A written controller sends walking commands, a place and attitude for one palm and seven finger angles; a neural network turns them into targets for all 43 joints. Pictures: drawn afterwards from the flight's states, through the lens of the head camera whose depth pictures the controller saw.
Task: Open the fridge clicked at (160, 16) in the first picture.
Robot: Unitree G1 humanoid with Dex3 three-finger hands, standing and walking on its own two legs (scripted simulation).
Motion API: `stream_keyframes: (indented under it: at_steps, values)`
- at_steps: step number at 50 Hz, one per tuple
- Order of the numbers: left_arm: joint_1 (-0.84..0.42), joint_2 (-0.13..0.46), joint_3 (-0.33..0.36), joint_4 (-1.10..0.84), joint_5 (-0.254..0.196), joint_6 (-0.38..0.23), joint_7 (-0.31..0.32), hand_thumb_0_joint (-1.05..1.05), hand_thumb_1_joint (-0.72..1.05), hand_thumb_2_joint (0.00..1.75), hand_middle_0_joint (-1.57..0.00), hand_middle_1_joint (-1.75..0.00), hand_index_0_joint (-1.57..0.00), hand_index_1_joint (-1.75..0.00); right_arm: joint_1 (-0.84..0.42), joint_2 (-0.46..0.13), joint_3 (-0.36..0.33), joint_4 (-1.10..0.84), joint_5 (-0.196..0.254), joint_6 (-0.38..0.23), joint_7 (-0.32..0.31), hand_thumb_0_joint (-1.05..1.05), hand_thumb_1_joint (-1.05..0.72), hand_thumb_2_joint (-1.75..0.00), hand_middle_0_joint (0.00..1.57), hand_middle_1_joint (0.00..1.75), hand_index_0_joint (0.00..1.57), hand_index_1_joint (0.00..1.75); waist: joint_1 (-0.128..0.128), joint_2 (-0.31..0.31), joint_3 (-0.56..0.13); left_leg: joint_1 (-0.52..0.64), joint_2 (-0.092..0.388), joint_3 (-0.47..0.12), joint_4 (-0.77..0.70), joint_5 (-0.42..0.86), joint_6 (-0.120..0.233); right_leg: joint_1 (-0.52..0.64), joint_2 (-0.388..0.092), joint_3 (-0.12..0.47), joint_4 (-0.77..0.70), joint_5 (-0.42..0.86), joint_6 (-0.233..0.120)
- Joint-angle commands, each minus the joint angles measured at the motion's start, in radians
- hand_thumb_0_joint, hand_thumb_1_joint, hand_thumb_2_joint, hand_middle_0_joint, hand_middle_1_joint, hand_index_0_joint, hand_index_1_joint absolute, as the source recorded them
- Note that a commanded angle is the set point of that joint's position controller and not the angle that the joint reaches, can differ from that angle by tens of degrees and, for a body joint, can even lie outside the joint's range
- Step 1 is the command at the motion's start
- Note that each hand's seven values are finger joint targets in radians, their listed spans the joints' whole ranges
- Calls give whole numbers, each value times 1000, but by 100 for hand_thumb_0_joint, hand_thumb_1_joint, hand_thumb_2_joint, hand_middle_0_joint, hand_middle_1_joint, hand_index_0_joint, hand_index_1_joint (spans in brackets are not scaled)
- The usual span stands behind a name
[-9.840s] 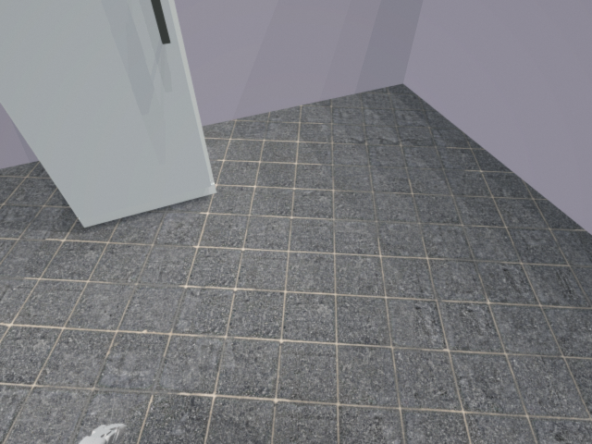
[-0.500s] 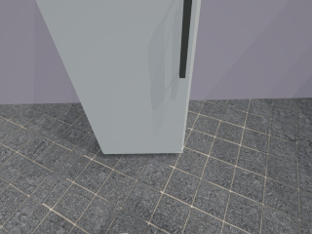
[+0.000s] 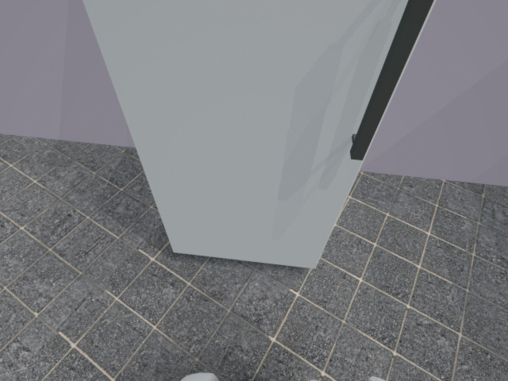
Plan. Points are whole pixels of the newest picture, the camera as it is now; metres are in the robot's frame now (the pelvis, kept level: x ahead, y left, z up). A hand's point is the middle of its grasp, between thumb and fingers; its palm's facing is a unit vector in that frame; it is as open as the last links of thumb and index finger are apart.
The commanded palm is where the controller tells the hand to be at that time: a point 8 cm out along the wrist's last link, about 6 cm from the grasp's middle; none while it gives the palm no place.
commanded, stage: take the last steps up to it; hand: right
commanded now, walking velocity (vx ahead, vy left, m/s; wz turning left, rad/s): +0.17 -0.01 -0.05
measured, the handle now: (386, 69) +0.59 -0.15 +0.20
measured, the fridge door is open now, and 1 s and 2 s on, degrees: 0 0 0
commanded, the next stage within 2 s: come to a stop and stand still in 0.08 s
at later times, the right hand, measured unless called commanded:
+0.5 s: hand out of the picture +0.09 -0.20 -0.17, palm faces +0.03 +0.98 -0.19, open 7.3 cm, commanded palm none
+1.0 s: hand out of the picture +0.07 -0.16 -0.15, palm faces +0.07 +0.97 -0.25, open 7.3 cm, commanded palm none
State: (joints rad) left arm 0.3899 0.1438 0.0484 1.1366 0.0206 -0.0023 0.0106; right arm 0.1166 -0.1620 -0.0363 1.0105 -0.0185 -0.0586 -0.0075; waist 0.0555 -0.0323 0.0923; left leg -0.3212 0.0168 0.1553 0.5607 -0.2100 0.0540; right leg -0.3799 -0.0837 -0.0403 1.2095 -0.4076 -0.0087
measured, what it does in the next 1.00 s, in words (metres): steps on the spot: right foot, then left foot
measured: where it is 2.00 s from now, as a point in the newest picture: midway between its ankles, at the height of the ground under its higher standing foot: outside the picture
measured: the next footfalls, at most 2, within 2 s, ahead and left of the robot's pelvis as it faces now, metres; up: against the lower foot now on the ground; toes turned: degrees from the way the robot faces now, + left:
right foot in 0.24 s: +0.17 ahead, -0.13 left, +0.00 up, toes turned -8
left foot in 0.66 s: +0.11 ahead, +0.13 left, +0.00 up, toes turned +5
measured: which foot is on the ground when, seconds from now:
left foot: down 0.00-0.26, up 0.28-0.64, down 0.66-1.00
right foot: up 0.00-0.22, down 0.24-0.64, up 0.66-1.00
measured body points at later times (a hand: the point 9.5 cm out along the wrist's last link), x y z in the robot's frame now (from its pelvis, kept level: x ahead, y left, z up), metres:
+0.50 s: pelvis +0.08 -0.02 +0.01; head +0.11 -0.03 +0.46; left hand +0.18 +0.21 -0.13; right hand +0.09 -0.25 -0.15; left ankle +0.07 +0.11 -0.67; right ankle +0.13 -0.13 -0.73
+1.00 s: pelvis +0.04 +0.03 +0.02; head +0.06 +0.04 +0.47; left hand +0.05 +0.28 -0.14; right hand +0.06 -0.21 -0.13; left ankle +0.09 +0.15 -0.73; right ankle +0.00 -0.11 -0.70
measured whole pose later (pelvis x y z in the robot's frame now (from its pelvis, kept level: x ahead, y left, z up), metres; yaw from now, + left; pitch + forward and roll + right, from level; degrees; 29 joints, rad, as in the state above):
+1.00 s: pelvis +0.04 +0.03 +0.02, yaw +1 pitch +0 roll -2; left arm 0.30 0.22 0.06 1.05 0.02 0.06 -0.01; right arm 0.27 -0.16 -0.05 1.02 -0.04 0.00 -0.03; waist -0.04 0.00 0.02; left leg -0.29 0.09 0.06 0.44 -0.16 0.00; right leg -0.26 -0.02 -0.05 0.69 -0.41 0.04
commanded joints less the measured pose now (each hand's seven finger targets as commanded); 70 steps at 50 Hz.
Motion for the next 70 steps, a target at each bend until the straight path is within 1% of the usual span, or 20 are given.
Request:
stream_keyframes:
  at_steps: [1,6,10,13,18,24,30,31,32,33,35,41,47,50,52,54,55,59,64,70]
  values:
    - [87,13,-1,-54,5,-1,-7,0,90,90,-20,-30,-20,-30,81,-109,-20,-10,0,-4,-15,0,-90,-90,20,30,20,30,-8,151,-61,-51,257,-173,-362,27,98,-15,-48,-7,-169,63,28]
    - [-43,13,-4,-103,2,-20,-18,0,90,90,-20,-30,-20,-30,150,-130,-29,21,-3,-5,-9,0,-90,-90,20,30,20,30,-52,147,-55,23,249,-196,-341,19,113,15,-20,-50,-442,107,38]
    - [-32,39,-10,-84,0,-42,-11,0,90,90,-20,-30,-20,-30,152,-111,-24,41,5,10,-12,0,-90,-90,20,30,20,30,-24,103,-54,-6,199,-155,-207,36,56,225,6,-63,-719,257,48]
    - [-45,163,-7,-78,-1,-44,13,0,90,90,-20,-30,-20,-30,253,-28,7,65,13,36,-21,0,-90,-90,20,30,20,30,-61,-190,-110,23,51,-58,27,-186,-74,281,-276,187,-845,770,-88]
    - [-126,178,6,-86,-10,-19,50,0,90,90,-20,-30,-20,-30,229,-90,-2,71,5,73,-28,0,-90,-90,20,30,20,30,-46,-133,-88,-78,67,-126,256,-292,-90,362,-285,137,-827,1188,-162]
    - [-197,203,50,-140,0,9,43,0,90,90,-20,-30,-20,-30,202,-69,-36,-3,-1,104,-25,0,-90,-90,20,30,20,30,-50,-82,-162,-138,44,-158,450,-281,-98,314,-287,72,-818,898,-176]
    - [-282,167,45,-169,-2,25,9,0,90,90,-20,-30,-20,-30,321,-48,-25,16,-4,78,-24,0,-90,-90,20,30,20,30,-116,-110,-139,177,36,-64,0,-48,-92,31,-164,30,-791,186,-77]
    - [-261,120,39,-168,-10,28,3,0,90,90,-20,-30,-20,-30,335,-90,-24,22,-14,66,-28,0,-90,-90,20,30,20,30,-119,23,-113,191,83,-127,-146,-26,-90,-13,-74,-20,-688,23,-21]
    - [-233,51,24,-184,-19,37,-5,0,90,90,-20,-30,-20,-30,276,-172,-27,-4,-20,50,-30,0,-90,-90,20,30,20,30,-86,261,-62,88,284,-416,-316,-174,-17,-74,26,-60,-544,-106,43]
    - [-259,72,24,-209,-14,48,-15,0,90,90,-20,-30,-20,-30,214,-228,-33,-47,-15,59,-28,0,-90,-90,20,30,20,30,-99,236,-8,-78,381,-495,-414,-310,57,-23,25,-3,-456,-134,37]
    - [-253,113,31,-197,-3,59,-18,0,90,90,-20,-30,-20,-30,152,-241,-46,-57,-13,50,-32,0,-90,-90,20,30,20,30,-90,282,18,-110,369,-564,-447,-420,74,-58,27,61,-322,-51,23]
    - [-131,123,33,-151,6,53,-27,0,90,90,-20,-30,-20,-30,154,-193,-48,-55,-9,53,-33,0,-90,-90,20,30,20,30,-85,204,-29,33,291,-349,-366,-226,41,-77,47,24,-241,79,49]
    - [-143,96,13,-172,-3,33,-18,0,90,90,-20,-30,-20,-30,223,-207,-59,-19,-17,53,-35,0,-90,-90,20,30,20,30,-131,206,-78,163,316,-384,-340,-111,96,-11,50,3,-523,-42,44]
    - [-17,72,1,-119,-8,15,-6,0,90,90,-20,-30,-20,-30,170,-198,-57,-7,-6,60,-33,0,-90,-90,20,30,20,30,-72,217,-122,92,244,-304,-264,-64,48,205,78,-34,-780,103,33]
    - [34,110,0,-93,-5,-1,3,0,90,90,-20,-30,-20,-30,141,-132,-38,-14,9,69,-30,0,-90,-90,20,30,20,30,-50,48,-119,-49,135,-210,-141,-140,-24,335,-13,63,-914,150,5]
    - [-24,200,8,-125,-2,0,13,0,90,90,-20,-30,-20,-30,139,-58,-19,-26,8,67,-19,0,-90,-90,20,30,20,30,-72,-129,-62,-23,54,-82,-23,-123,-79,149,-204,241,-980,120,-78]
    - [-73,162,-2,-112,-2,-7,17,0,90,90,-20,-30,-20,-30,102,-62,-15,-7,-2,74,-23,0,-90,-90,20,30,20,30,-68,-215,-16,16,54,-78,12,-121,-90,93,-174,233,-1040,105,-79]
    - [-77,123,-18,-83,-9,-18,32,0,90,90,-20,-30,-20,-30,161,-70,2,63,4,64,-18,0,-90,-90,20,30,20,30,-89,-103,-14,101,66,-111,-87,66,-78,166,-79,94,-899,479,-43]
    - [-42,95,-18,-44,-16,-17,27,0,90,90,-20,-30,-20,-30,177,-81,13,106,6,53,-27,0,-90,-90,20,30,20,30,-68,74,-18,140,104,-161,-150,189,-61,183,-38,56,-870,333,-2]
    - [-29,80,-26,-17,-15,-25,27,0,90,90,-20,-30,-20,-30,180,-69,16,114,9,52,-32,0,-90,-90,20,30,20,30,-69,28,-23,156,103,-157,-163,152,-62,189,-39,54,-901,310,-3]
